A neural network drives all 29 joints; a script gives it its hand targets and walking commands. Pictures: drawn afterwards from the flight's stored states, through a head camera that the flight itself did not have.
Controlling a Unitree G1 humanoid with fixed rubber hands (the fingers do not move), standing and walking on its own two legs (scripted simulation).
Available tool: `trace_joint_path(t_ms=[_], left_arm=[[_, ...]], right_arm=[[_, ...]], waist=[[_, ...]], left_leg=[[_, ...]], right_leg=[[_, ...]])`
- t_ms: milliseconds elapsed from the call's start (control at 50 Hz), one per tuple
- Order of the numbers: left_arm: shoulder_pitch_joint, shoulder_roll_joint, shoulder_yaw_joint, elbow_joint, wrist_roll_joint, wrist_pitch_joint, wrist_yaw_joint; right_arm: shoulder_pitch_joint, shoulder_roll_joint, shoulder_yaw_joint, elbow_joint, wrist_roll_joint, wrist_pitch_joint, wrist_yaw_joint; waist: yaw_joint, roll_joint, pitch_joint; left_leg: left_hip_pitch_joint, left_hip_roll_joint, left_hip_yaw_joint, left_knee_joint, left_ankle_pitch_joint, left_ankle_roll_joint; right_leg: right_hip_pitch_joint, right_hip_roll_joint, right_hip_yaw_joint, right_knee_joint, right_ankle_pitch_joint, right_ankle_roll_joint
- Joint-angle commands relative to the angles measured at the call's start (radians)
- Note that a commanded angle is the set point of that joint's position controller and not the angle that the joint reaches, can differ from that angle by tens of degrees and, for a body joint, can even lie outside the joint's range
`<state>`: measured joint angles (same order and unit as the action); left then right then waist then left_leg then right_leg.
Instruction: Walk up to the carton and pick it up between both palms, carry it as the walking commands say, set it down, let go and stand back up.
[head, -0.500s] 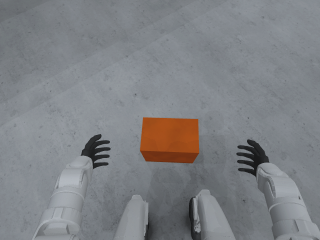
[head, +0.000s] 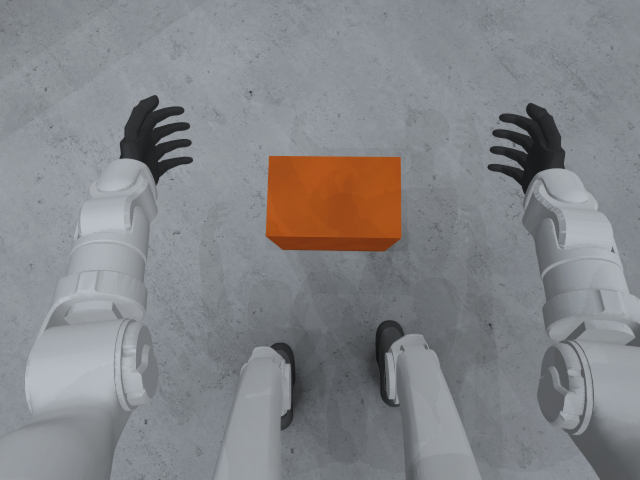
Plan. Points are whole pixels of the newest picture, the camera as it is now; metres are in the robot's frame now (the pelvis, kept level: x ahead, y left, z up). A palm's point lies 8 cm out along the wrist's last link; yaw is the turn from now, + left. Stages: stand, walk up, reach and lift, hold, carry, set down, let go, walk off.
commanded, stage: reach and lift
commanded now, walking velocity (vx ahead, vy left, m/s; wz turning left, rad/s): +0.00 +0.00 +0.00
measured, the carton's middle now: (333, 209) +0.51 -0.01 -0.53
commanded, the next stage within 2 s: none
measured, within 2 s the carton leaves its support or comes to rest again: neither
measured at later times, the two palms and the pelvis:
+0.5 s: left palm (162, 142) +0.53 +0.22 -0.14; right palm (520, 148) +0.50 -0.26 -0.15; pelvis +0.01 +0.00 -0.04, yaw +1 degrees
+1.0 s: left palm (203, 176) +0.53 +0.22 -0.30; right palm (474, 178) +0.51 -0.25 -0.30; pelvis -0.03 +0.01 -0.18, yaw +1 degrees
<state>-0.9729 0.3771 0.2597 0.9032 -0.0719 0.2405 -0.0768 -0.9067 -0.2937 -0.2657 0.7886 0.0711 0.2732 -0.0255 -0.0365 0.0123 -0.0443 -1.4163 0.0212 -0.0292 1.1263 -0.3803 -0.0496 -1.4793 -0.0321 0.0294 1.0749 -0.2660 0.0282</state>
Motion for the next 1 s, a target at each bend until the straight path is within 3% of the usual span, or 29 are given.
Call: trace_joint_path(t_ms=[0,140,300,380,520,780,980], left_arm=[[-0.271,0.173,0.037,-0.074,-0.002,-0.049,-0.009],[-0.408,0.197,0.06,-0.056,0.015,-0.073,-0.017],[-0.336,0.175,0.098,-0.133,0.07,-0.084,-0.031],[-0.333,0.158,0.1,-0.162,0.067,-0.081,-0.03],[-0.376,0.155,0.083,-0.116,0.045,-0.067,-0.007],[-0.533,0.23,0.02,-0.131,-0.028,-0.045,0.055],[-0.619,0.252,-0.014,-0.06,-0.047,-0.053,0.066]], right_arm=[[-0.266,-0.149,-0.038,-0.081,-0.003,-0.049,0.011],[-0.395,-0.189,-0.096,-0.045,-0.023,-0.075,0.036],[-0.305,-0.156,-0.178,-0.111,-0.075,-0.091,0.066],[-0.311,-0.146,-0.181,-0.138,-0.074,-0.094,0.076],[-0.364,-0.168,-0.157,-0.079,-0.053,-0.09,0.075],[-0.517,-0.276,-0.103,-0.057,0.031,-0.091,0.047],[-0.611,-0.297,-0.065,0.03,0.063,-0.108,0.027]], waist=[[0.002,-0.002,-0.917],[0.001,0.002,-1.008],[-0.002,0.011,-1.112],[-0.007,0.018,-1.079],[-0.016,0.021,-1.011],[-0.024,0.036,-1.165],[-0.02,0.029,-1.042]], left_leg=[[0.23,-0.082,0.114,-0.118,0.233,0.003],[0.198,-0.086,0.107,-0.097,0.287,-0.003],[0.132,-0.089,0.107,-0.054,0.429,-0.007],[0.072,-0.088,0.102,0.0,0.397,-0.003],[-0.066,-0.094,0.108,0.153,0.249,-0.008],[-0.136,-0.089,0.127,0.403,0.131,-0.017],[-0.235,-0.065,0.128,0.552,0.045,-0.013]], right_leg=[[0.656,0.083,-0.088,-0.025,0.286,0.019],[0.635,0.088,-0.079,0.003,0.361,0.015],[0.622,0.08,-0.07,0.046,0.534,0.014],[0.513,0.079,-0.08,0.091,0.472,0.021],[0.293,0.087,-0.107,0.227,0.301,0.033],[0.142,0.077,-0.136,0.471,0.197,0.036],[0.035,0.059,-0.13,0.612,0.095,0.031]])
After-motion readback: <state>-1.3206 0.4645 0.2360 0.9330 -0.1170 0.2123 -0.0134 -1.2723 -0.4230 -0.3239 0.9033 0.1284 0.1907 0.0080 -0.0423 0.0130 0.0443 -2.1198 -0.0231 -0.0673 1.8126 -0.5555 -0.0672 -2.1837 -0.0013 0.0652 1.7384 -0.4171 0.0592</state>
